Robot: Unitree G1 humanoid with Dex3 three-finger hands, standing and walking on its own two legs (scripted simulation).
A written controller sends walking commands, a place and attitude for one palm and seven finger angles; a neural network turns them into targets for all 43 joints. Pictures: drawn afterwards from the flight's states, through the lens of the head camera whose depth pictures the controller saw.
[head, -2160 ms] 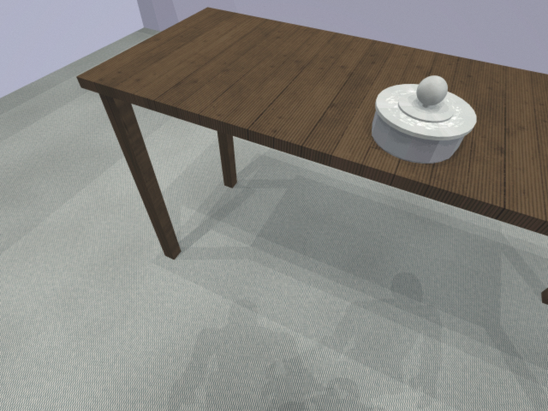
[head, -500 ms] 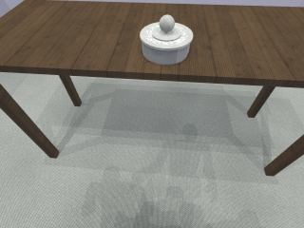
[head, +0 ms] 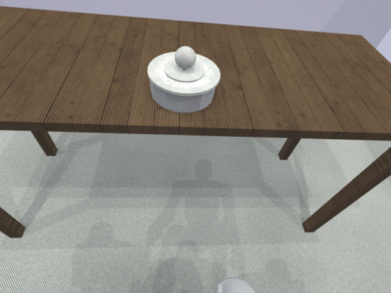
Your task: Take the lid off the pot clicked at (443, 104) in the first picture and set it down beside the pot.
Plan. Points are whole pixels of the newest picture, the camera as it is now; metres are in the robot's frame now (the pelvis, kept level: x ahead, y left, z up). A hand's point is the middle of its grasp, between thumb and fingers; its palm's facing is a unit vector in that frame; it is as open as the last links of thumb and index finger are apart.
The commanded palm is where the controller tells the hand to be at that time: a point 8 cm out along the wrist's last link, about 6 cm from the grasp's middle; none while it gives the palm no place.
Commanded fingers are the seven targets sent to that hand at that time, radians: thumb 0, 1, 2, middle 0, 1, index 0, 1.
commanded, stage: take the last steps up to it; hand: left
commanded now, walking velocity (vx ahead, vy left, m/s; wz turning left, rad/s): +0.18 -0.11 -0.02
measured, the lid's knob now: (185, 57) +0.61 +0.05 +0.16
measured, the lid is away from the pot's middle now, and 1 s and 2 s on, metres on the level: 0.00 0.00 0.00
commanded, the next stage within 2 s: come to a stop and stand still in 0.08 s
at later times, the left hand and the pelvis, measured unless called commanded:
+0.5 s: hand (139, 276) +0.19 +0.13 -0.18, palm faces +0.06 -0.98 -0.21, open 7.3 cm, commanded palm none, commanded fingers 0.00 0.90 0.90 -0.20 -0.30 -0.20 -0.30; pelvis +0.10 -0.05 -0.01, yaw +1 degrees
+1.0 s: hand out of the picture +0.05 +0.18 -0.19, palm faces +0.04 -0.98 -0.18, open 7.4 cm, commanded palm none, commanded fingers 0.00 0.90 0.90 -0.20 -0.30 -0.20 -0.30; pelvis +0.08 -0.02 +0.00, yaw +0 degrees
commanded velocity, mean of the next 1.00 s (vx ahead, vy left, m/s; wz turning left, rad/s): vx -0.05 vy -0.01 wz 0.00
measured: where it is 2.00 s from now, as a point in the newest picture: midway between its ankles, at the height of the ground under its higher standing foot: outside the picture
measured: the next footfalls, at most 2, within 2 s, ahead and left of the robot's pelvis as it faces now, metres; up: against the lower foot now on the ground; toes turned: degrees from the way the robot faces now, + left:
right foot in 0.20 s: +0.18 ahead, -0.17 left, +0.00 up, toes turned -7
left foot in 0.60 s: +0.16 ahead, +0.05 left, +0.00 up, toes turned +4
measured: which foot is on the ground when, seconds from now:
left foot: down 0.00-0.18, up 0.20-0.58, down 0.60-1.00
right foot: up 0.00-0.18, down 0.20-0.60, up 0.62-1.00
